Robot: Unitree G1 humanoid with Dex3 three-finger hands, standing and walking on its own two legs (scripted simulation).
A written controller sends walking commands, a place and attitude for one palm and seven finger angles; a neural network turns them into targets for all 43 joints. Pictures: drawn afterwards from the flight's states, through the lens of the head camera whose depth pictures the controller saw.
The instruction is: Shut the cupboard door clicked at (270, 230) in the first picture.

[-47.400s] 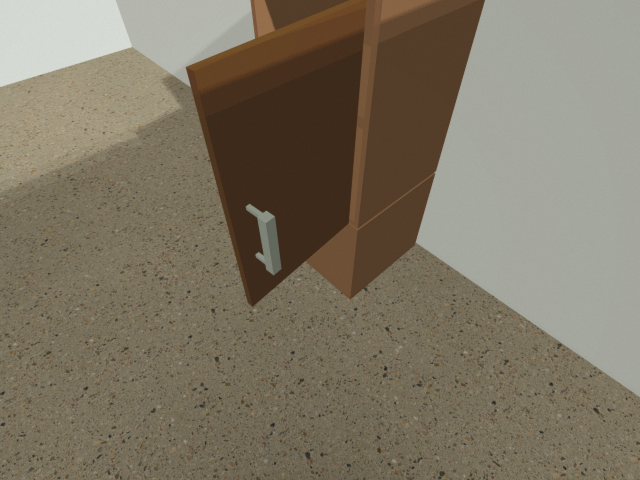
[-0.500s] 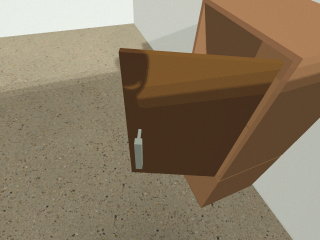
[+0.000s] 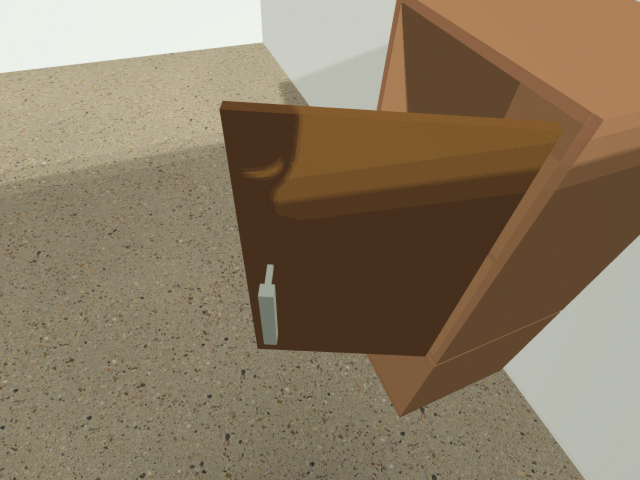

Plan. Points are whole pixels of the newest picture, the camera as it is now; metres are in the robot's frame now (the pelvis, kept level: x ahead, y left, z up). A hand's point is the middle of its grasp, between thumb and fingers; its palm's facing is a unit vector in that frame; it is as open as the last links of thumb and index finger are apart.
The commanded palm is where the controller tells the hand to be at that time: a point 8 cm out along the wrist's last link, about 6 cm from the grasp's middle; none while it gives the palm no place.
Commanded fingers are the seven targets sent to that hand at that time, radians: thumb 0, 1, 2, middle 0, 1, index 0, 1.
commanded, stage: look again from close up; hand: left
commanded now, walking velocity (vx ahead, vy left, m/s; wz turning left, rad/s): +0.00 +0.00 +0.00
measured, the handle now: (270, 305) +0.41 +0.11 -0.11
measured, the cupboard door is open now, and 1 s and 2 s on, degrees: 66 66 66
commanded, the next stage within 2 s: shuffle to correct the standing spot in 0.54 s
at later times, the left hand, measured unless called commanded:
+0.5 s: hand out of the picture -0.02 +0.15 -0.18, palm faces +0.03 -0.99 -0.15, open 7.3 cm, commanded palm none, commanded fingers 0.00 0.90 0.90 -0.20 -0.30 -0.20 -0.30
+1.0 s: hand out of the picture +0.00 +0.13 -0.18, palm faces +0.02 -0.98 -0.18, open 7.3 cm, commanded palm none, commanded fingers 0.00 0.90 0.90 -0.20 -0.30 -0.20 -0.30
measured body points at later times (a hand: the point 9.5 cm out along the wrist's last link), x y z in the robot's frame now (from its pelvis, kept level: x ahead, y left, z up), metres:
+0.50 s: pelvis +0.00 -0.01 +0.00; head +0.01 +0.01 +0.45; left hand -0.02 +0.20 -0.17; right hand +0.00 -0.23 -0.15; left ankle -0.02 +0.03 -0.74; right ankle -0.01 -0.15 -0.74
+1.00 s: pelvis -0.02 -0.04 +0.00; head +0.02 -0.03 +0.45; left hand +0.00 +0.18 -0.16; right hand -0.02 -0.26 -0.16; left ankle -0.01 +0.03 -0.74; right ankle -0.04 -0.17 -0.71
